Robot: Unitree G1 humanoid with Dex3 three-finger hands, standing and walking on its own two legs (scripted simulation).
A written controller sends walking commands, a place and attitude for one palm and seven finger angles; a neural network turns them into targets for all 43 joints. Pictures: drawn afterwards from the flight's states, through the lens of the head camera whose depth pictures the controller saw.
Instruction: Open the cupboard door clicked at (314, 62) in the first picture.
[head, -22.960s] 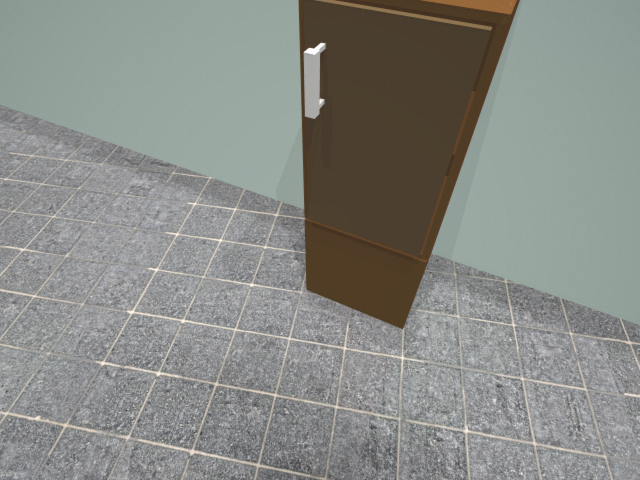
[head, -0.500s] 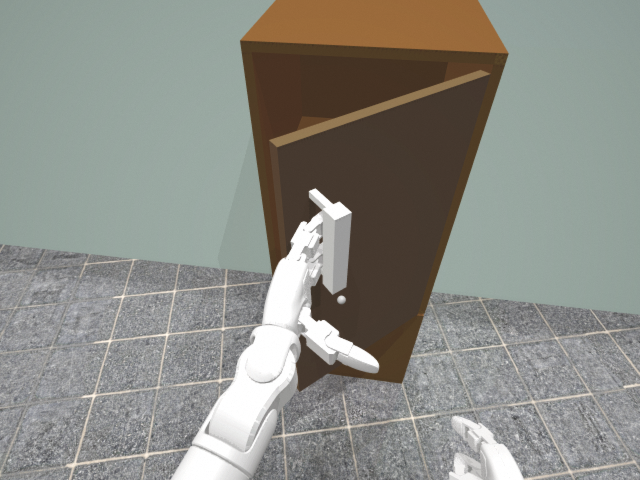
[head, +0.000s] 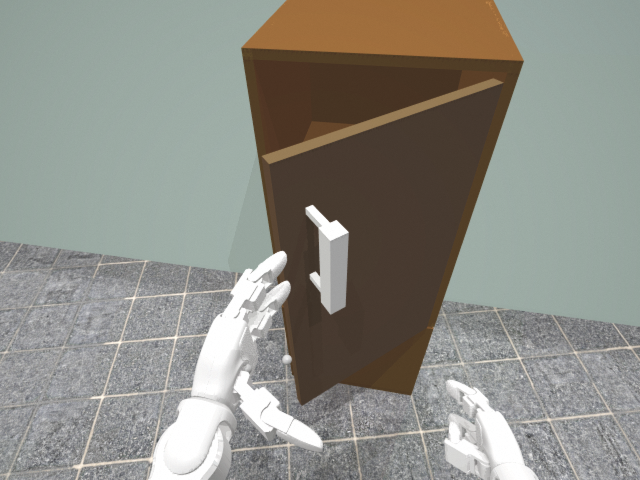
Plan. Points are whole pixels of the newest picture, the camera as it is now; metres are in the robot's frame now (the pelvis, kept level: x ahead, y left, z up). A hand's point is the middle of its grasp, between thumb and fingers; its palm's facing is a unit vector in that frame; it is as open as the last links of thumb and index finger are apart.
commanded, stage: slide the hand sideways off the handle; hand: left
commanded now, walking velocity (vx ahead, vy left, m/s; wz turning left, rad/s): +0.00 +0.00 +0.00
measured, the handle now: (323, 260) +0.35 +0.02 +0.12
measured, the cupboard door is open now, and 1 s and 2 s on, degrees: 42 42 42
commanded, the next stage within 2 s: draw the hand back to the body in 0.26 s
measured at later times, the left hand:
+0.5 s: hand (249, 386) +0.19 +0.08 +0.12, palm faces -0.16 -0.99 -0.04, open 16.3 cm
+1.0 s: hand (142, 380) +0.18 +0.18 +0.14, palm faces +0.10 -0.98 -0.20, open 15.5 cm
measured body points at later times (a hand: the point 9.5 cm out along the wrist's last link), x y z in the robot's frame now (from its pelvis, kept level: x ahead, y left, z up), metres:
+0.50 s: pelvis -0.01 +0.00 -0.01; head -0.02 -0.02 +0.44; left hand +0.19 +0.14 +0.13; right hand +0.17 -0.22 -0.07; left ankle +0.00 +0.11 -0.72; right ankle -0.02 -0.08 -0.72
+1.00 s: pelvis -0.01 +0.02 +0.00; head -0.03 +0.01 +0.45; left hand +0.17 +0.23 +0.16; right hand +0.19 -0.19 -0.05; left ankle +0.00 +0.12 -0.72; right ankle -0.02 -0.08 -0.72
